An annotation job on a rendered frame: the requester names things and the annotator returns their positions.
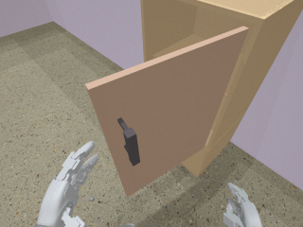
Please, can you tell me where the handle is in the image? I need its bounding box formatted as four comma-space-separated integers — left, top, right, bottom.
117, 117, 140, 166

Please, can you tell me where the cupboard door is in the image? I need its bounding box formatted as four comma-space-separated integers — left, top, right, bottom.
85, 26, 249, 197

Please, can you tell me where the left robot hand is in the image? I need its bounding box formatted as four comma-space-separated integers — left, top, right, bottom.
37, 141, 99, 227

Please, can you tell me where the right robot hand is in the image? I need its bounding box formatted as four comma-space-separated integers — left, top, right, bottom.
223, 183, 262, 227

